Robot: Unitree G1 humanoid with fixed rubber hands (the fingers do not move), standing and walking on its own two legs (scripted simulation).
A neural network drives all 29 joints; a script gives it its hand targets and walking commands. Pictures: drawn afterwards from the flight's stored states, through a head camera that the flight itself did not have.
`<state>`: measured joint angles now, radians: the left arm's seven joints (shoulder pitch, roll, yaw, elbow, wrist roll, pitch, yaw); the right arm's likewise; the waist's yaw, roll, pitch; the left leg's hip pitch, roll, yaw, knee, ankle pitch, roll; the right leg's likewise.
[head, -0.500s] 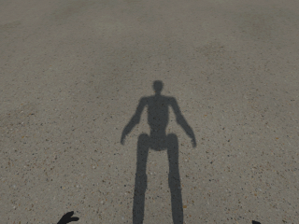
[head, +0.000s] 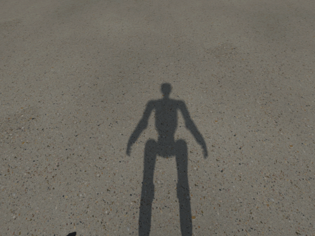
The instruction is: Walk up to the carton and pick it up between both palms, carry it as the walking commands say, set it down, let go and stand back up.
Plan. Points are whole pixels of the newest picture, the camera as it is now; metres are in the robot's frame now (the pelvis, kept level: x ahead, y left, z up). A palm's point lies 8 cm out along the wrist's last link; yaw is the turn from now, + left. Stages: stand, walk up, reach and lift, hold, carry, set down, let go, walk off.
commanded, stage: stand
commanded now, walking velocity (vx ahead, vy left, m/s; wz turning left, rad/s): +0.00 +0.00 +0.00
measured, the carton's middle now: out of the picture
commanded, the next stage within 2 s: walk up in 0.56 s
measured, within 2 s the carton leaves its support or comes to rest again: neither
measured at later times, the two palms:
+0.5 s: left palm out of the picture +0.09 +0.29 -0.12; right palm out of the picture +0.08 -0.28 -0.11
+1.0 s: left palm out of the picture +0.06 +0.27 -0.14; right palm out of the picture +0.07 -0.27 -0.15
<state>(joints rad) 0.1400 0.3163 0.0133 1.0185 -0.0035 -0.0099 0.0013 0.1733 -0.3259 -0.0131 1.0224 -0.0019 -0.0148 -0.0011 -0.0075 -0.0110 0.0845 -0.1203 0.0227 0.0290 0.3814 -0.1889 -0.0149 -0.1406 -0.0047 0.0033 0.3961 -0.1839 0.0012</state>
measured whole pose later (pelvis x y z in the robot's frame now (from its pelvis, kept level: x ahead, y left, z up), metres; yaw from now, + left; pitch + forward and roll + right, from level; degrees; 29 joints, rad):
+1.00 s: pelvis +0.00 +0.00 -0.01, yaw +9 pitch +1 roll -1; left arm 0.09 0.25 0.05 1.00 0.02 0.02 0.02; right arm 0.17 -0.29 -0.04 0.98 0.00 0.06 0.01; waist -0.05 0.03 0.12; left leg -0.44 0.01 -0.02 0.87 -0.44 -0.03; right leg -0.27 -0.05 -0.15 0.55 -0.29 0.00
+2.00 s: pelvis -0.05 -0.01 -0.02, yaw +38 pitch -4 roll +0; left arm 0.23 0.22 0.04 1.03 0.02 0.04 0.01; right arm 0.16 -0.29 -0.07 0.96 0.01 0.10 0.03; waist 0.01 -0.04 0.08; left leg -0.27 0.07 0.07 0.78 -0.43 -0.06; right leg -0.19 -0.13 -0.28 0.62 -0.35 0.00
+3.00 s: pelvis -0.11 -0.03 -0.01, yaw +68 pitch +0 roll +1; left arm 0.25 0.23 0.06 0.97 0.01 0.01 0.01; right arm 0.07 -0.25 -0.06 0.92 0.00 0.07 0.03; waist 0.04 -0.07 0.11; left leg -0.26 0.02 0.07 0.63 -0.39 -0.07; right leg -0.22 -0.14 -0.22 0.61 -0.36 0.02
